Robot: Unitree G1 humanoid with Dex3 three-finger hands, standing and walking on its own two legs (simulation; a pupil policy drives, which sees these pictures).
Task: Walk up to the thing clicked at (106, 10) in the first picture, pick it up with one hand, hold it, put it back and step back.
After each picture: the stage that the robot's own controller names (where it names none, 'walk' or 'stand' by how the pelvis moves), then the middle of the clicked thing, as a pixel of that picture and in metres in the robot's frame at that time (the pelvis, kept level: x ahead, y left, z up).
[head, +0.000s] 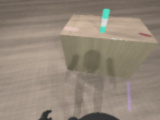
stand; (104, 21) +1.07 -0.09 +0.10
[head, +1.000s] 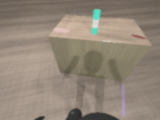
rise first; (95, 22) +0.98 +0.06 +0.12
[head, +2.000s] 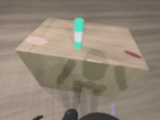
walk; (78, 35) +0.65 +0.17 +0.13
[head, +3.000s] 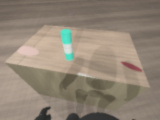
stand; (67, 46) +0.52 +0.23 +0.11
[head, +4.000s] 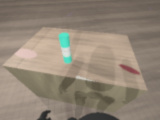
stand; (66, 49) +0.51 +0.23 +0.10
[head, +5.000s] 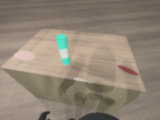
stand; (64, 51) +0.50 +0.24 +0.10
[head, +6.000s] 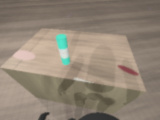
stand; (64, 51) +0.49 +0.24 +0.10
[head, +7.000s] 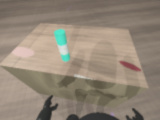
rise first; (63, 47) +0.50 +0.25 +0.10
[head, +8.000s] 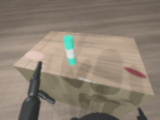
rise first; (70, 51) +0.50 +0.23 +0.10
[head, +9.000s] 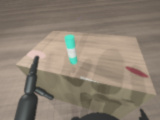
go down; (71, 51) +0.51 +0.23 +0.10
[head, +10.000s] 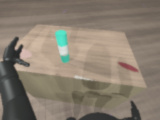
go down; (63, 48) +0.51 +0.21 +0.11
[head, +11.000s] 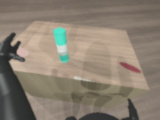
go down; (62, 47) +0.49 +0.21 +0.12
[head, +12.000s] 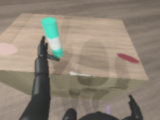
close in; (54, 40) +0.49 +0.23 +0.15
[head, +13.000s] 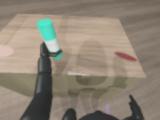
lift; (52, 42) +0.48 +0.23 +0.15
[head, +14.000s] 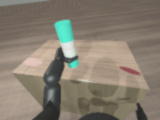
lift; (68, 47) +0.34 +0.14 +0.30
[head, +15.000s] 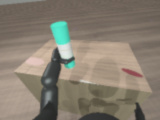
hold; (65, 48) +0.33 +0.17 +0.29
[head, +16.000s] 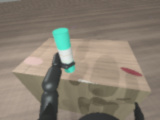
hold; (66, 53) +0.33 +0.17 +0.26
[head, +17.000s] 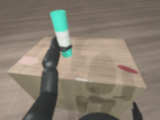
crouch; (63, 37) +0.41 +0.18 +0.31
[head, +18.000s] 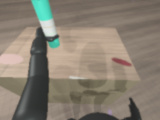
lower; (48, 26) +0.51 +0.23 +0.28
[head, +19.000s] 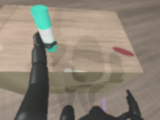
lower; (46, 33) +0.52 +0.23 +0.16
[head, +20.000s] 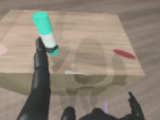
lower; (48, 37) +0.50 +0.23 +0.16
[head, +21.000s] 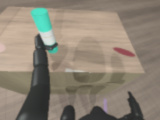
lower; (47, 35) +0.51 +0.23 +0.16
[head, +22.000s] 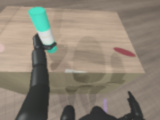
lower; (46, 34) +0.51 +0.24 +0.16
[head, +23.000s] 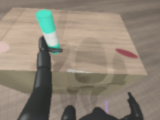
open; (51, 36) +0.51 +0.23 +0.16
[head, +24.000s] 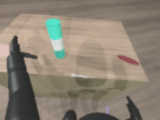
sink last; (57, 42) +0.49 +0.21 +0.15
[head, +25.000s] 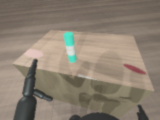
stand; (70, 48) +0.52 +0.23 +0.12
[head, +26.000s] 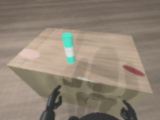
stand; (69, 49) +0.50 +0.22 +0.11
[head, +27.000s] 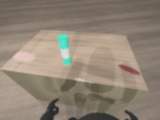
stand; (65, 51) +0.49 +0.23 +0.11
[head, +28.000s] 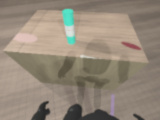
walk; (69, 29) +0.63 +0.20 +0.13
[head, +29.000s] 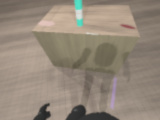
walk; (79, 13) +0.96 +0.21 +0.12
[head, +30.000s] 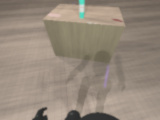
stand; (81, 7) +1.30 +0.23 +0.12
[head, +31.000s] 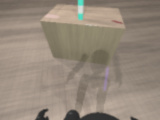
stand; (80, 9) +1.24 +0.25 +0.12
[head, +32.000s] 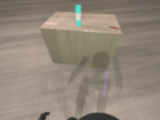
stand; (78, 16) +1.21 +0.24 +0.10
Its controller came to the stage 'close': yes
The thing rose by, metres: 0.20
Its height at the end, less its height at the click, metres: +0.00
